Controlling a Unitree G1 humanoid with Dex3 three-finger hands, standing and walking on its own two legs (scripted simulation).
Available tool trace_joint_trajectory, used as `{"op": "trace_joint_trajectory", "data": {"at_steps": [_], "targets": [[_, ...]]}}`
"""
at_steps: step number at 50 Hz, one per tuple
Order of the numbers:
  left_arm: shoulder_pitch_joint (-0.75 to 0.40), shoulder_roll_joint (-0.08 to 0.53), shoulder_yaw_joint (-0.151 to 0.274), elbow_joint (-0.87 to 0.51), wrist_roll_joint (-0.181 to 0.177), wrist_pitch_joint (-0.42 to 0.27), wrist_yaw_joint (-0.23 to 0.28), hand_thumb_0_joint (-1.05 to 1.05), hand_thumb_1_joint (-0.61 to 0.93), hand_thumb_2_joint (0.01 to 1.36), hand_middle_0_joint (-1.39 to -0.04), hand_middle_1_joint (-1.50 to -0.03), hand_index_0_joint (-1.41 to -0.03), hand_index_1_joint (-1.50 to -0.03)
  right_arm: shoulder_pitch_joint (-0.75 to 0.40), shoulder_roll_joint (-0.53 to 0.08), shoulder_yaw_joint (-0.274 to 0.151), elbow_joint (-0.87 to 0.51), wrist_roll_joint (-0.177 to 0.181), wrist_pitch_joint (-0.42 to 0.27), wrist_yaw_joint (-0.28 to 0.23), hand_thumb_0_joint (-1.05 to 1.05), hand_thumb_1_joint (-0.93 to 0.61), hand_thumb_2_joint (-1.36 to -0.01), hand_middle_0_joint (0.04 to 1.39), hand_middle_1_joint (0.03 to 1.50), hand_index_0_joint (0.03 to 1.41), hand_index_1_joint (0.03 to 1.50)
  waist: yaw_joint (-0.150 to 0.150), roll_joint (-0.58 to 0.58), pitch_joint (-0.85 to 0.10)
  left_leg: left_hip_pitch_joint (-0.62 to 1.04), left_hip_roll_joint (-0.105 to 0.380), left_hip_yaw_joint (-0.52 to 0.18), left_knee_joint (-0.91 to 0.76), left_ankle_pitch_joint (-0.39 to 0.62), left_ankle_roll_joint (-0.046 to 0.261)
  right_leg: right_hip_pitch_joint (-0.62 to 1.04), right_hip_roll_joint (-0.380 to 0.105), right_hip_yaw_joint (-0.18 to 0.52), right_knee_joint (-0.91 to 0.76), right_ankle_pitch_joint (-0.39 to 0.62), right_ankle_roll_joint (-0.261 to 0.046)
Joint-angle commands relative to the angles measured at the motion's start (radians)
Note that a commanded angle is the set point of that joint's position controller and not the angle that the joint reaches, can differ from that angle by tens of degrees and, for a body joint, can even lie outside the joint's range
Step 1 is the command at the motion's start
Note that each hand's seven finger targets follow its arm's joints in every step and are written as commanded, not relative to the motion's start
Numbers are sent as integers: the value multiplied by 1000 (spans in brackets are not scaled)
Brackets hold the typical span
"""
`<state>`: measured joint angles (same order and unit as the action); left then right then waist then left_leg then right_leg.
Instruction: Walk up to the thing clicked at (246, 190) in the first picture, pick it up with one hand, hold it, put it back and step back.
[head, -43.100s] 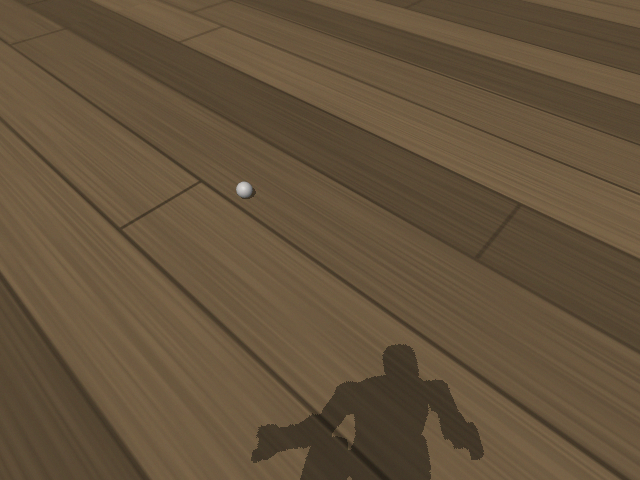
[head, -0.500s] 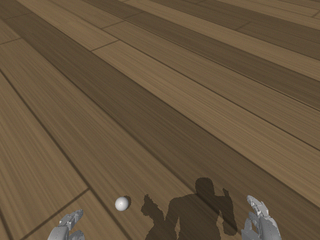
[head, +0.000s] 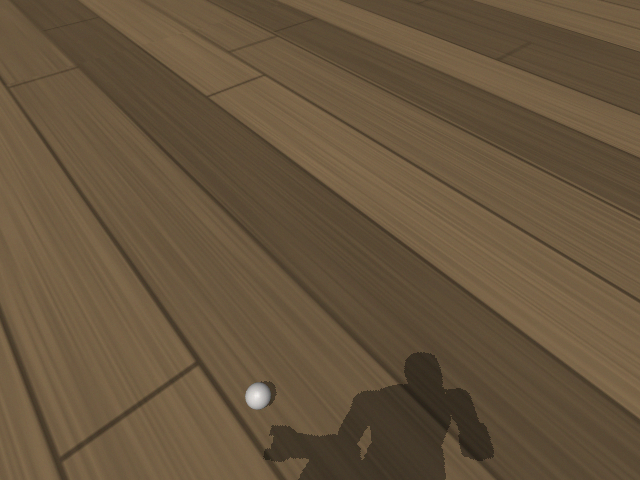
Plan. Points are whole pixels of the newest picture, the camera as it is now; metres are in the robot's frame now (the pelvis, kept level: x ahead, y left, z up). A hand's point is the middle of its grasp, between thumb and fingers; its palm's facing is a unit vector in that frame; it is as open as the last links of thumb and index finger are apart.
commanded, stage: stand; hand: left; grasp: from above
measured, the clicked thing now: (258, 395) +0.49 +0.21 -0.71
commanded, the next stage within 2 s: none
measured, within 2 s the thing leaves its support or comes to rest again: neither
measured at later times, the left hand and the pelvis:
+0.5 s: hand out of the picture +0.05 +0.24 -0.13, palm faces +0.04 -0.94 -0.33, open 7.4 cm; pelvis +0.00 +0.00 +0.03, yaw +0 degrees
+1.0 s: hand out of the picture +0.05 +0.23 -0.13, palm faces +0.03 -0.94 -0.34, open 7.4 cm; pelvis +0.00 -0.02 +0.03, yaw +0 degrees
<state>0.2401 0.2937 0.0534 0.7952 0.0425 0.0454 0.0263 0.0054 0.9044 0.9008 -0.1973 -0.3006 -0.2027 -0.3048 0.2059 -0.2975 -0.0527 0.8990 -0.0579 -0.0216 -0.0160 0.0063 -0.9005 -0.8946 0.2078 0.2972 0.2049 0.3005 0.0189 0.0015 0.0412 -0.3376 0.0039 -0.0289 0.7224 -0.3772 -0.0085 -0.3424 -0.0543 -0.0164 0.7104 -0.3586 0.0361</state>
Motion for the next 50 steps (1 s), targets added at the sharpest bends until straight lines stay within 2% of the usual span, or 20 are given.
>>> {"op": "trace_joint_trajectory", "data": {"at_steps": [1, 3, 5, 9, 10, 13, 16, 19, 22, 27, 33, 39, 44, 45, 50], "targets": [[-49, 154, 37, -3, 1, -61, 14, 0, 900, 900, -200, -300, -200, -301, -59, -159, -41, -50, 13, -21, -11, 0, -900, -900, 200, 300, 200, 300, 2, 4, -74, 50, 52, -84, -193, 198, 56, 90, -46, 64, -194, 182, -65], [-63, 161, 37, 35, -5, -63, 17, 0, 900, 900, -200, -300, -200, -301, -36, -156, -35, -20, 16, -19, -15, 0, -900, -900, 200, 300, 200, 300, -8, 0, -80, 86, 59, -84, -216, 260, 53, 119, -53, 67, -207, 238, -66], [-51, 159, 33, 77, -12, -61, 19, 0, 900, 900, -200, -300, -200, -301, -33, -163, -33, 7, 19, -16, -19, 0, -900, -900, 200, 300, 200, 300, -4, 14, -74, 112, 68, -89, -242, 296, 51, 142, -53, 61, -225, 269, -61], [-54, 172, 28, 149, -14, -63, 22, 0, 900, 900, -200, -300, -200, -301, -41, -161, -27, 54, 27, -7, -21, 0, -900, -900, 200, 300, 200, 300, -3, -15, -54, 155, 66, -80, -276, 300, 38, 171, -61, 61, -286, 272, -56], [-66, 173, 27, 159, -13, -61, 22, 0, 900, 900, -200, -300, -200, -301, -38, -163, -26, 61, 29, -5, -21, 0, -900, -900, 200, 300, 200, 300, -10, -9, -46, 151, 69, -79, -297, 279, 38, 177, -59, 60, -299, 247, -54], [-70, 173, 24, 199, -12, -59, 22, 0, 900, 900, -200, -300, -200, -301, -56, -167, -22, 87, 29, -1, -20, 0, -900, -900, 200, 300, 200, 300, -1, 6, -23, 145, 76, -88, -339, 238, 34, 202, -58, 56, -329, 197, -49], [-81, 179, 20, 225, -12, -60, 18, 0, 900, 900, -200, -300, -200, -301, -64, -171, -19, 104, 30, -2, -20, 0, -900, -900, 200, 300, 200, 300, -1, 13, -14, 159, 79, -87, -367, 265, 29, 212, -57, 56, -350, 213, -44], [-86, 181, 19, 252, -11, -58, 15, 0, 900, 900, -200, -300, -200, -301, -72, -170, -18, 120, 30, 1, -18, 0, -900, -900, 200, 300, 200, 300, 0, 12, 10, 149, 79, -87, -400, 189, 26, 209, -51, 51, -368, 162, -42], [-103, 185, 19, 260, -14, -63, 13, 0, 900, 900, -200, -300, -200, -301, -71, -178, -18, 131, 30, -1, -17, 0, -900, -900, 200, 300, 200, 300, -3, 11, -1, 151, 84, -84, -405, 219, 29, 234, -62, 61, -386, 206, -42], [-113, 194, 17, 283, -15, -63, 10, 0, 900, 900, -200, -300, -200, -301, -80, -187, -14, 145, 34, -1, -13, 0, -900, -900, 200, 300, 200, 300, -1, 9, 2, 159, 87, -88, -428, 199, 25, 239, -59, 59, -398, 184, -41], [-126, 208, 18, 297, -16, -60, 5, 0, 900, 900, -200, -300, -200, -301, -85, -193, -10, 158, 32, 3, -10, 0, -900, -900, 200, 300, 200, 300, -3, 8, 20, 135, 87, -88, -442, 122, 26, 229, -59, 64, -412, 124, -40], [-139, 209, 12, 301, -18, -66, 2, 0, 900, 900, -200, -300, -200, -301, -92, -202, -4, 165, 35, -2, -7, 0, -900, -900, 200, 300, 200, 300, -4, 3, -16, 169, 93, -82, -425, 206, 24, 237, -67, 69, -418, 171, -44], [-135, 217, 12, 310, -22, -67, 0, 0, 900, 900, -200, -300, -200, -301, -85, -204, 1, 176, 38, 0, -6, 0, -900, -900, 200, 300, 200, 300, -6, -8, -9, 188, 94, -78, -424, 219, 24, 221, -66, 70, -429, 176, -44], [-149, 221, 15, 307, -22, -67, 1, 0, 900, 900, -200, -300, -200, -301, -82, -205, 0, 175, 35, 0, -7, 0, -900, -900, 200, 300, 200, 300, -13, -5, -20, 179, 97, -73, -420, 228, 26, 237, -71, 74, -424, 204, -46], [-143, 218, 13, 315, -24, -69, 0, 0, 900, 900, -200, -300, -200, -301, -92, -212, 2, 178, 37, 0, -7, 0, -900, -900, 200, 300, 200, 300, -7, -3, -17, 189, 101, -73, -419, 258, 24, 241, -69, 71, -426, 213, -46]]}}
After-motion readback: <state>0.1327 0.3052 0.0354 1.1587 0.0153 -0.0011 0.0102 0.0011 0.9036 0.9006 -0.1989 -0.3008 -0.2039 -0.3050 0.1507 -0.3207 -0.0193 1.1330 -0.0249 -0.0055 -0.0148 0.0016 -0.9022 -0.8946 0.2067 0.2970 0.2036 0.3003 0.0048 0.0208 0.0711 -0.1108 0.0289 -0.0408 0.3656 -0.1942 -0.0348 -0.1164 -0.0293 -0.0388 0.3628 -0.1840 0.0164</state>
